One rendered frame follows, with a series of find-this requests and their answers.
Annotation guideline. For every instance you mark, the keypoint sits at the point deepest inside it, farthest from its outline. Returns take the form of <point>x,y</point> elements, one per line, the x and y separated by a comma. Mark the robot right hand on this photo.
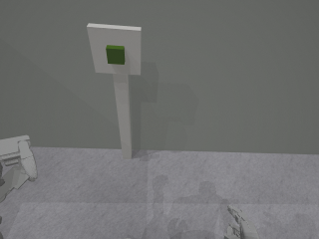
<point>246,229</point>

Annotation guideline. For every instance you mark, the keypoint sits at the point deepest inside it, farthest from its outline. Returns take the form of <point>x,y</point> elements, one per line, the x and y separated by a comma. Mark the robot left hand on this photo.
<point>16,150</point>

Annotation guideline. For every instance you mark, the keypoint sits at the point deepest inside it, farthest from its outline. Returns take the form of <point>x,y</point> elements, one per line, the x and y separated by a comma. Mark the panel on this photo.
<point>130,37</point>

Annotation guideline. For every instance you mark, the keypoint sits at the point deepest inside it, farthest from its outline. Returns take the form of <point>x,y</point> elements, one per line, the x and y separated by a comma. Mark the button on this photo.
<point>115,54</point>

